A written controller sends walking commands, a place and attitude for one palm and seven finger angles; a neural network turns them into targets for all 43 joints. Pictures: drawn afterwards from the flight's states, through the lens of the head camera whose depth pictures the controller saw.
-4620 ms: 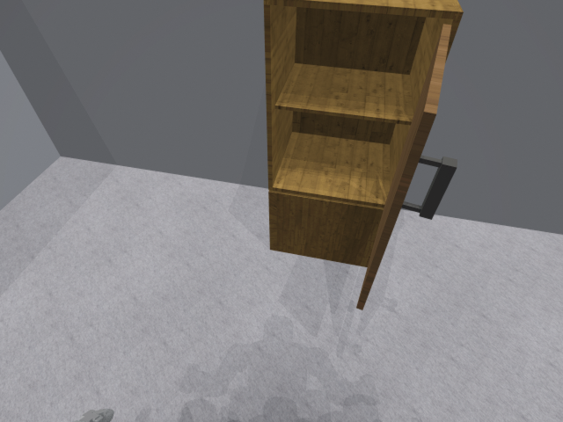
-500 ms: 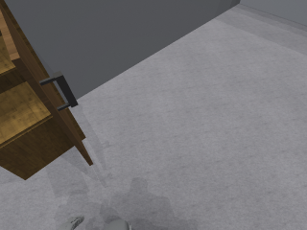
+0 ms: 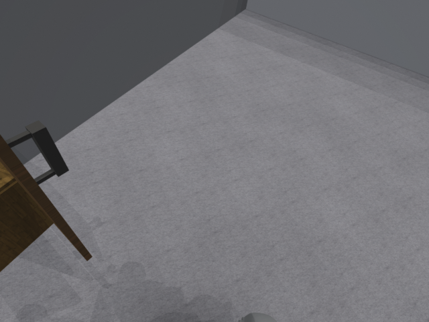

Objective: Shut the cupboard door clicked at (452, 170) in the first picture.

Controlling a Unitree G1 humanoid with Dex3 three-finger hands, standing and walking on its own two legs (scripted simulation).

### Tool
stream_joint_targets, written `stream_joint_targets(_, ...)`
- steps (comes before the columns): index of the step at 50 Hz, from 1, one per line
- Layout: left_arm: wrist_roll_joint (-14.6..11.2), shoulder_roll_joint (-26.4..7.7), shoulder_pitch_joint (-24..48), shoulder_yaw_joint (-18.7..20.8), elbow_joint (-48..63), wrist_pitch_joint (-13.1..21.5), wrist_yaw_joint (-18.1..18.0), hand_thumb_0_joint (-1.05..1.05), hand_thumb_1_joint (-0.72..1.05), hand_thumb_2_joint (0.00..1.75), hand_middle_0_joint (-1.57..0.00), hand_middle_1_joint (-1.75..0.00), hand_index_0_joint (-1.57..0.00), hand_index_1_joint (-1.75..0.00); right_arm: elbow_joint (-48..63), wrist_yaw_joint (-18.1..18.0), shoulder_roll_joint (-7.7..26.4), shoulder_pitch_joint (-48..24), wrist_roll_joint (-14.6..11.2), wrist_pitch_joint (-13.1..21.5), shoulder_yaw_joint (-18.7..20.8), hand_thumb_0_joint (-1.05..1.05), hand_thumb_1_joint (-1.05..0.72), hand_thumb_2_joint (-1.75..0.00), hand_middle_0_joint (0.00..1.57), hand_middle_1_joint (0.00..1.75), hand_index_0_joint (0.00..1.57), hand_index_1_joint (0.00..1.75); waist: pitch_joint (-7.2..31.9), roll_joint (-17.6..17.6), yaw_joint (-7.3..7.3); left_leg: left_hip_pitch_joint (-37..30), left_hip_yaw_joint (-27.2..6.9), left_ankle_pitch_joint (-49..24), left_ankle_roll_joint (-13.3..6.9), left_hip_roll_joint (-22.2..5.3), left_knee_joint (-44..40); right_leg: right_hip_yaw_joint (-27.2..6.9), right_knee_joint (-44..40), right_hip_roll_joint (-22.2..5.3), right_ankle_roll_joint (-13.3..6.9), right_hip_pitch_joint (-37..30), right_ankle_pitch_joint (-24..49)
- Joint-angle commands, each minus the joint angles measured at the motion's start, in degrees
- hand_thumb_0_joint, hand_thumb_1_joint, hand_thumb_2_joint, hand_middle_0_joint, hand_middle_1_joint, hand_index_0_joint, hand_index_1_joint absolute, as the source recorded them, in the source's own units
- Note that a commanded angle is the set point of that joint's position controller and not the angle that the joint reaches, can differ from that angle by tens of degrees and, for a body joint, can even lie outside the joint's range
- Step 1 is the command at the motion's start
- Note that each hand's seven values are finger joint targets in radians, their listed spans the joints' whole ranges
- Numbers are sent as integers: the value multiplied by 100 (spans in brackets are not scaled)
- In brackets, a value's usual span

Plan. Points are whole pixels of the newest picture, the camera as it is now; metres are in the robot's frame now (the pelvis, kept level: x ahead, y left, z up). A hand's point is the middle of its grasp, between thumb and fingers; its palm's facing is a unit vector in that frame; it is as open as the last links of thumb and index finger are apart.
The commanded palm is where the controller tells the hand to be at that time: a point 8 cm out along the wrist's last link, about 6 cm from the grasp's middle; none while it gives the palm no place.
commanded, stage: walk around to get in front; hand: left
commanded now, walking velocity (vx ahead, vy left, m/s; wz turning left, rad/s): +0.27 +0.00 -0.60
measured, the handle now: (38, 156) +0.37 +0.37 +0.04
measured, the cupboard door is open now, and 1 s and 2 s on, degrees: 80 80 80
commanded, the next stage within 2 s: none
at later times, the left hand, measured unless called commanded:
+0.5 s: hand (166, 294) +0.20 +0.10 -0.16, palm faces -0.26 -0.94 -0.22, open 7.4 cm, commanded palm none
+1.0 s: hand (183, 200) +0.44 +0.10 -0.18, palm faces -0.41 -0.90 -0.17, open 7.4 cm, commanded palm none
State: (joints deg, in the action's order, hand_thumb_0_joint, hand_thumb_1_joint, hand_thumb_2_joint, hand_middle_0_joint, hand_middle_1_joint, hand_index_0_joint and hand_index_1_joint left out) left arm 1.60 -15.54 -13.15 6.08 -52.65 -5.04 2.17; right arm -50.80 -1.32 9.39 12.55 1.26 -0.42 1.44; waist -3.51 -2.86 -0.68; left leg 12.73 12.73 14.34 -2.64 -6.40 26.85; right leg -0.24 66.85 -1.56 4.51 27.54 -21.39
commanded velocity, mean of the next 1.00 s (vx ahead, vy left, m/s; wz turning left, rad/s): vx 0.35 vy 0.00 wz -0.39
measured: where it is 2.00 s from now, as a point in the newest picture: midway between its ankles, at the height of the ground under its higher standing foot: (263, 228)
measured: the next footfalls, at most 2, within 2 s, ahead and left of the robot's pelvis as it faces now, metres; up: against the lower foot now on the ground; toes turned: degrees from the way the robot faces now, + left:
right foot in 0.30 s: +0.05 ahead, -0.16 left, +0.00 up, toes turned -20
left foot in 0.74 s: +0.39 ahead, -0.01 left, +0.00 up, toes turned -15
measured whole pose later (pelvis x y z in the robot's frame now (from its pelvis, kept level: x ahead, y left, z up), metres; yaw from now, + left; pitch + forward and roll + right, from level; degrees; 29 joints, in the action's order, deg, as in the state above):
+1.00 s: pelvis +0.31 -0.06 +0.00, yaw -29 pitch -1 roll -2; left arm 2.0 -12.7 -14.9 5.6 -58.4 -0.3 1.2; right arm -58.3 -1.3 8.8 17.9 1.2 4.1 3.1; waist -1.5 -2.3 -0.4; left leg 9.7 13.9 13.0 -3.5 -2.9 23.6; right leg 0.1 70.9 -3.7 -0.1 33.0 -9.8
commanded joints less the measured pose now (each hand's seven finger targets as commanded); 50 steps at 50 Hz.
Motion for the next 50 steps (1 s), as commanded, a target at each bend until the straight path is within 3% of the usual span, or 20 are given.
stream_joint_targets(1,10,-111,477,5,523,150,61,0,90,90,-20,-30,-20,-30,111,-64,1175,551,13,167,375,0,-90,-90,20,30,20,30,339,1271,346,-1056,-1062,363,-382,-1514,-1366,232,-617,-259,-8,731,-10)
stream_joint_targets(9,23,53,841,-52,577,287,127,0,90,90,-20,-30,-20,-30,-201,25,1347,727,81,221,475,0,-90,-90,20,30,20,30,191,1177,434,-724,-653,1531,-283,-1837,-1470,680,-2400,-288,-288,-65,-349)
stream_joint_targets(12,13,75,592,-41,509,380,93,0,90,90,-20,-30,-20,-30,-231,69,1382,650,90,219,474,0,-90,-90,20,30,20,30,342,998,236,-556,-328,1138,-145,-1812,-928,823,-3270,-163,-421,-844,-130)
stream_joint_targets(13,13,26,198,-21,345,417,67,0,90,90,-20,-30,-20,-30,-233,89,1376,580,90,204,455,0,-90,-90,20,30,20,30,482,799,8,-333,-62,1013,-9,-1620,-345,1053,-3710,37,-475,-1482,252)
stream_joint_targets(14,22,-266,-424,26,129,486,8,0,90,90,-20,-30,-20,-30,-186,136,1237,528,51,198,430,0,-90,-90,20,30,20,30,726,155,-309,275,336,664,220,-1353,793,785,-4206,-75,-650,-2523,265)
stream_joint_targets(15,55,-940,-1073,154,-57,594,-73,0,90,90,-20,-30,-20,-30,88,201,826,313,-22,191,297,0,-90,-90,20,30,20,30,797,-1513,-677,2056,621,1793,508,-645,2522,-1389,-5038,-1407,-1195,-3676,-946)
stream_joint_targets(16,-75,-1341,-1476,207,-175,576,-171,0,90,90,-20,-30,-20,-30,433,218,802,-316,26,174,228,0,-90,-90,20,30,20,30,539,-1738,-847,3245,-188,2202,594,-117,3637,-3144,-5581,-2148,-1649,-3674,-705)
stream_joint_targets(17,-103,-1255,-1394,205,-155,573,-233,0,90,90,-20,-30,-20,-30,448,216,918,-464,41,166,301,0,-90,-90,20,30,20,30,214,-952,-720,3493,-746,1703,542,-252,4087,-2939,-5696,-2236,-1784,-3406,-762)
stream_joint_targets(19,-97,-805,-607,107,6,646,-247,0,90,90,-20,-30,-20,-30,265,234,932,-352,44,153,357,0,-90,-90,20,30,20,30,-189,-810,-371,3236,-984,764,533,-415,4163,-2397,-5826,-1760,-1507,-2487,-1372)
stream_joint_targets(22,-57,-432,-349,-67,52,810,-220,0,90,90,-20,-30,-20,-30,13,240,814,66,91,164,340,0,-90,-90,20,30,20,30,-368,-413,55,2668,-895,74,698,-389,3615,-1112,-5644,-1203,-1320,-2024,906)
stream_joint_targets(25,-40,-461,-633,-83,-130,917,-222,0,90,90,-20,-30,-20,-30,56,252,714,-49,48,169,329,0,-90,-90,20,30,20,30,-333,-327,71,2566,-799,-98,776,-285,3134,-883,-5501,-1101,-1394,-2080,2093)
stream_joint_targets(33,-14,-548,-769,-59,-375,905,-279,0,90,90,-20,-30,-20,-30,363,302,598,-698,-15,350,248,0,-90,-90,20,30,20,30,-162,-522,-57,1361,-659,-330,516,103,1218,-956,-5077,-1035,-1278,-2092,2406)
stream_joint_targets(35,-41,-562,-562,-21,-396,908,-292,0,90,90,-20,-30,-20,-30,23,196,826,434,15,431,323,0,-90,-90,20,30,20,30,360,-202,494,-275,-679,-620,437,290,482,-771,-3835,-791,-1085,-1781,2990)
stream_joint_targets(36,-78,-354,-671,-28,-405,907,-267,0,90,90,-20,-30,-20,-30,-269,114,1236,1337,65,462,421,0,-90,-90,20,30,20,30,1006,533,818,-1575,-1003,-552,362,-64,236,-550,-2478,-420,-906,-1371,2537)
stream_joint_targets(37,-159,36,-1207,-64,-396,850,-196,0,90,90,-20,-30,-20,-30,-441,62,1945,1960,142,494,577,0,-90,-90,20,30,20,30,1784,2470,836,-2805,-3248,-232,-52,-1809,-292,147,-506,467,-602,-89,-364)
stream_joint_targets(38,-125,10,-1116,-116,-321,852,-192,0,90,90,-20,-30,-20,-30,-458,42,1943,1997,66,417,500,0,-90,-90,20,30,20,30,1693,2530,789,-2514,-4196,398,-266,-2210,-1124,-282,608,500,-661,450,-1156)
stream_joint_targets(40,-63,-27,-663,-78,-394,778,-160,0,90,90,-20,-30,-20,-30,-241,10,1246,815,28,412,376,0,-90,-90,20,30,20,30,448,1653,496,-917,-3400,1666,-81,-1967,-1620,-366,1199,-151,-657,765,-65)
stream_joint_targets(42,5,161,-505,-83,-463,714,-62,0,90,90,-20,-30,-20,-30,-257,9,748,526,45,504,211,0,-90,-90,20,30,20,30,-207,960,202,111,-2349,835,34,-1521,-1684,-274,903,-393,-587,485,523)
stream_joint_targets(45,17,409,-950,-99,-636,541,-75,0,90,90,-20,-30,-20,-30,-463,-16,534,586,-4,587,187,0,-90,-90,20,30,20,30,36,1050,-78,215,-1293,-72,206,-1128,-1645,-177,664,-333,-504,237,967)
stream_joint_targets(50,42,395,-545,-43,-467,441,-68,0,90,90,-20,-30,-20,-30,-673,-27,454,933,-21,611,231,0,-90,-90,20,30,20,30,-159,759,-68,-229,-970,-189,41,-1157,-1911,-169,330,-467,-374,1131,1610)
